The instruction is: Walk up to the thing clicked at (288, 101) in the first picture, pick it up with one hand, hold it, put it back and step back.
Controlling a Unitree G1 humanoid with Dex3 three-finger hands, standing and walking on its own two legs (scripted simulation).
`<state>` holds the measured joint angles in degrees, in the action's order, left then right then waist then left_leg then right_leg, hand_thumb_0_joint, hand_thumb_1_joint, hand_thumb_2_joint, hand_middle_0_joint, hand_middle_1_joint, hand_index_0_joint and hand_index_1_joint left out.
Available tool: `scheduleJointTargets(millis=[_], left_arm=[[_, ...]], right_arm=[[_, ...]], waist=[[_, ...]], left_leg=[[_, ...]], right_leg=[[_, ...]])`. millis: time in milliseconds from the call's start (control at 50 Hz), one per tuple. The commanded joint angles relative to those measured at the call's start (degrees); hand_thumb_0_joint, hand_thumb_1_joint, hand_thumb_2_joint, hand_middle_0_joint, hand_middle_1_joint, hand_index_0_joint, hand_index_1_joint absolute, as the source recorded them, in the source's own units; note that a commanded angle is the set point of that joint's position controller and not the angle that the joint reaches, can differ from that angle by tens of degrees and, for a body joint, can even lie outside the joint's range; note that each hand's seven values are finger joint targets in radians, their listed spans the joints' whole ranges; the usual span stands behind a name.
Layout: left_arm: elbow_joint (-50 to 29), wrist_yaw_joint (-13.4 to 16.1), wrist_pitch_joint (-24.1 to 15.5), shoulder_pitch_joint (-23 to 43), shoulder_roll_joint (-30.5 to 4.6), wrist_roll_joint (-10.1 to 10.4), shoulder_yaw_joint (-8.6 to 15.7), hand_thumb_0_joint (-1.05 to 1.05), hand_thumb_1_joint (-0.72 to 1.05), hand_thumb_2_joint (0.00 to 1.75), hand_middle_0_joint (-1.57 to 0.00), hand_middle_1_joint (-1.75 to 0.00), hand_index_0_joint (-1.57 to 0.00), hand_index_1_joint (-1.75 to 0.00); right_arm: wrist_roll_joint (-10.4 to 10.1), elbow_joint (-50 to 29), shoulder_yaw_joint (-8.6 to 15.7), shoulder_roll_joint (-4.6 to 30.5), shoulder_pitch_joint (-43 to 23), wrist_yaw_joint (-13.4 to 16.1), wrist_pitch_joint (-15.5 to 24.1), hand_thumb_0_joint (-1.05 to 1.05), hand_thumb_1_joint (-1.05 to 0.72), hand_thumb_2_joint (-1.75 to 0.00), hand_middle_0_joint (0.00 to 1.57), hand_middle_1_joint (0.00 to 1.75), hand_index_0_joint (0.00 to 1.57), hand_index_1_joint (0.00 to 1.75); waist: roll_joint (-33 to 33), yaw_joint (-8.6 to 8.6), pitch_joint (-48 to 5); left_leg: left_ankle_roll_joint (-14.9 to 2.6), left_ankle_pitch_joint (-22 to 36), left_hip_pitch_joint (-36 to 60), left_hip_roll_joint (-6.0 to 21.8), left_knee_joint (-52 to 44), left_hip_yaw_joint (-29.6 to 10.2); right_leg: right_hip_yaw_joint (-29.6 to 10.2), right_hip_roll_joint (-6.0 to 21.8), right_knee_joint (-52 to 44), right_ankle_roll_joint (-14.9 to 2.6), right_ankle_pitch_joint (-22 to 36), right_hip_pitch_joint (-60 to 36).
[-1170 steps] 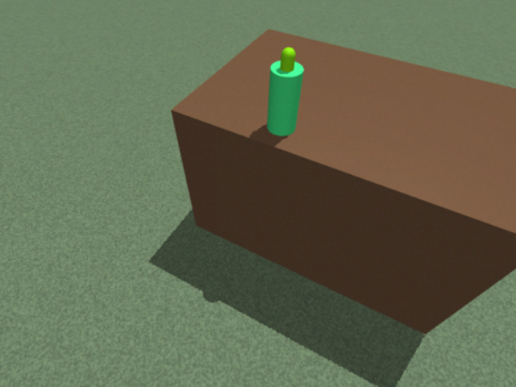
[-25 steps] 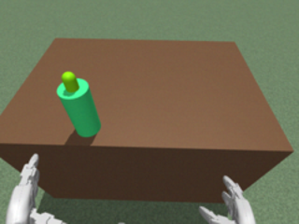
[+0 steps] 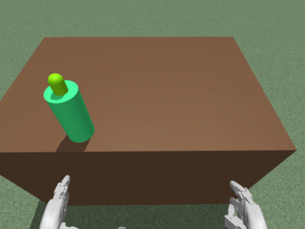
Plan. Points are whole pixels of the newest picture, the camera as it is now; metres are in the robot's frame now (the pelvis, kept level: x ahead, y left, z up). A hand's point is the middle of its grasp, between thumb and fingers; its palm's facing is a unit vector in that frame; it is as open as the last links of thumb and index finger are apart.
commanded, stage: home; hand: left
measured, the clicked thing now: (69, 108) +0.43 +0.25 +0.06
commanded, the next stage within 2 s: none
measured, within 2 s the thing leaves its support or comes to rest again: neither
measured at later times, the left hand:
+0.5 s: hand (82, 222) +0.16 +0.17 -0.04, palm faces +0.11 -0.97 -0.23, open 17.2 cm
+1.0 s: hand (81, 221) +0.16 +0.18 -0.04, palm faces +0.12 -0.97 -0.23, open 17.3 cm
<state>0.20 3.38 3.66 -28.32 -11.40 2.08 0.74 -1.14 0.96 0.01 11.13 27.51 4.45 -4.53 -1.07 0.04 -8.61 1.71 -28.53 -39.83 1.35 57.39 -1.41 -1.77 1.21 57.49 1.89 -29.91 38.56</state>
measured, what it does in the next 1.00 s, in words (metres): stands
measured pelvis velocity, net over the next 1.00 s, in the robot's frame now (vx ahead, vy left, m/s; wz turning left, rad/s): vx -0.01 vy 0.00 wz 0.00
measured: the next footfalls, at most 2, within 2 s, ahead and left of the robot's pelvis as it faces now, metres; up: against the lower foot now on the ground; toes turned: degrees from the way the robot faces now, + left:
none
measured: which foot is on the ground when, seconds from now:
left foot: down 0.00-1.00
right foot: down 0.00-1.00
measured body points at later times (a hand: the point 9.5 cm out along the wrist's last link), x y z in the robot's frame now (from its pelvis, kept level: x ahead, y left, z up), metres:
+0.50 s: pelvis -0.01 +0.00 +0.00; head +0.02 -0.01 +0.45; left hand +0.15 +0.22 -0.02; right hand +0.15 -0.23 -0.03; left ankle +0.00 +0.14 -0.68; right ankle -0.01 -0.14 -0.68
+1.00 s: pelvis -0.01 +0.00 +0.00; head +0.02 +0.00 +0.45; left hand +0.15 +0.23 -0.02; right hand +0.15 -0.23 -0.03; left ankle +0.00 +0.14 -0.68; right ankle -0.01 -0.14 -0.68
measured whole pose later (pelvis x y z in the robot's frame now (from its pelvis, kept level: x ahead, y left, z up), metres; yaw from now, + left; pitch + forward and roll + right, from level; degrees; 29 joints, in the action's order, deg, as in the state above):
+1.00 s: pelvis -0.01 +0.00 +0.00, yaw +0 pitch +11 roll +0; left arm 0.5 4.9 1.8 -28.1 -11.4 1.7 0.1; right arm -1.4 -1.3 0.2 11.1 28.4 5.2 -7.5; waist 0.0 0.2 -8.2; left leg 1.8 -27.8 -40.9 1.4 58.1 -1.2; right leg -2.0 1.2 58.5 1.8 -29.2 39.9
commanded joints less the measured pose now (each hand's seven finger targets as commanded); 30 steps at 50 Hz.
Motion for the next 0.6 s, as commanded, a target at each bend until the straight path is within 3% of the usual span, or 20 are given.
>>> scheduleJointTargets(millis=[0, 40, 180, 260, 280, 320, 400, 420, 440, 500, 580], left_arm=[[-9.9, 0.4, -3.0, 1.1, -5.9, -0.5, 3.5, 0.0, -0.48, 0.1, -0.06, -0.07, -0.06, -0.06], [-10.3, 0.5, -3.1, 0.6, -6.3, -0.5, 3.8, 0.0, -0.51, 0.08, -0.06, -0.06, -0.06, -0.06], [-13.4, 1.3, -3.3, 2.5, -6.8, -0.5, 3.4, 0.0, -0.5, 0.09, -0.06, -0.06, -0.06, -0.06], [-10.9, 1.4, -3.2, -0.2, -5.6, -0.4, 2.5, 0.0, -0.52, 0.08, -0.05, -0.06, -0.06, -0.06], [-11.4, 1.4, -3.4, -0.2, -5.8, -0.5, 2.9, 0.0, -0.51, 0.08, -0.05, -0.06, -0.06, -0.06], [-9.4, 1.4, -3.3, -1.4, -5.3, -0.5, 2.6, 0.0, -0.5, 0.08, -0.06, -0.06, -0.06, -0.06], [-9.2, 1.3, -3.8, -0.5, -5.2, -0.6, 2.6, 0.0, -0.51, 0.08, -0.05, -0.06, -0.06, -0.06], [-11.8, 1.5, -4.1, 1.2, -6.4, -0.4, 3.4, 0.0, -0.5, 0.09, -0.06, -0.06, -0.06, -0.06], [-10.9, 1.5, -4.2, 1.4, -5.9, -0.4, 2.8, 0.0, -0.51, 0.08, -0.05, -0.06, -0.06, -0.06], [-12.3, 1.6, -4.6, 2.5, -6.4, -0.6, 3.0, 0.0, -0.51, 0.08, -0.06, -0.06, -0.06, -0.06], [-9.4, 1.8, -4.4, 0.5, -5.0, -0.6, 2.0, 0.0, -0.5, 0.08, -0.05, -0.06, -0.06, -0.06]], right_arm=[[-0.3, -12.6, 3.9, 6.0, -0.1, 0.5, 2.7, 0.0, -0.9, -0.9, 0.2, 0.3, 0.2, 0.3], [-0.2, -12.9, 4.5, 6.4, 1.1, 0.7, 2.4, 0.0, -0.9, -0.9, 0.2, 0.3, 0.2, 0.3], [-0.1, -11.1, 2.5, 4.9, 1.1, 0.9, 2.0, 0.0, -0.9, -0.91, 0.2, 0.3, 0.2, 0.3], [0.0, -12.4, 3.2, 5.7, -0.7, 1.0, 1.8, 0.0, -0.9, -0.9, 0.2, 0.3, 0.2, 0.3], [0.0, -12.5, 2.4, 5.1, -0.6, 0.9, 1.6, 0.0, -0.9, -0.9, 0.2, 0.3, 0.2, 0.3], [0.0, -12.9, 4.1, 6.5, -1.0, 1.0, 1.6, 0.0, -0.9, -0.9, 0.2, 0.3, 0.2, 0.3], [-0.1, -13.7, 4.0, 6.1, -0.4, 1.0, 1.2, 0.0, -0.9, -0.9, 0.2, 0.3, 0.2, 0.3], [-0.2, -13.4, 3.6, 5.8, -0.4, 1.0, 1.0, 0.0, -0.9, -0.9, 0.2, 0.3, 0.2, 0.3], [-0.1, -13.2, 3.9, 6.0, -0.2, 1.1, 1.0, 0.0, -0.9, -0.9, 0.2, 0.3, 0.2, 0.3], [-0.1, -13.3, 3.1, 5.2, 0.5, 1.1, 0.9, 0.0, -0.9, -0.9, 0.2, 0.3, 0.2, 0.3], [-0.1, -13.2, 3.3, 5.8, -0.1, 1.1, 1.1, 0.0, -0.9, -0.9, 0.2, 0.3, 0.2, 0.3]], waist=[[4.7, -0.4, -4.0], [3.0, -0.56, -6.2], [-1.5, 0.2, -5.3], [0.8, 0.29, -3.4], [0.8, 0.69, -3.7], [1.7, 0.31, -3.4], [3.9, -0.39, -3.5], [2.4, 0.26, -3.6], [2.2, -0.52, -3.2], [1.3, -0.24, -5.1], [1.5, -0.23, -3.1]], left_leg=[[-1.98, 14.7, 5.2, -1.0, -7.6, 3.6], [-1.83, 17.2, 6.4, -1.1, -6.8, 3.8], [-1.58, 14.9, 5.8, -1.2, -7.6, 3.6], [-1.77, 12.5, 4.1, -1.2, -7.7, 3.6], [-1.73, 12.1, 3.9, -1.2, -7.8, 3.6], [-1.67, 12.4, 4.2, -1.0, -8.0, 3.5], [-1.91, 11.8, 3.9, -1.0, -7.6, 3.6], [-1.83, 11.1, 3.7, -1.2, -7.8, 3.8], [-1.89, 10.4, 3.9, -1.3, -7.9, 3.9], [-1.76, 11.1, 4.6, -1.2, -7.9, 3.7], [-1.64, 9.4, 4.1, -1.0, -8.8, 3.5]], right_leg=[[3.5, -1.1, -9.3, -1.04, 16.3, -2.7], [3.3, -1.0, -8.7, -0.98, 19.2, -3.5], [3.2, -0.8, -8.4, -1.7, 16.2, -2.8], [3.2, -0.8, -9.3, -1.55, 13.9, -2.3], [3.2, -0.8, -9.3, -1.68, 13.3, -2.3], [3.5, -1.2, -9.1, -1.64, 13.4, -1.9], [3.2, -1.1, -9.3, -1.38, 13.2, -1.9], [3.1, -1.0, -9.5, -1.49, 12.5, -1.9], [3.0, -1.0, -9.8, -1.38, 12.1, -1.3], [3.0, -1.1, -9.0, -1.62, 12.4, -1.7], [3.5, -1.3, -9.0, -1.72, 10.5, -1.1]])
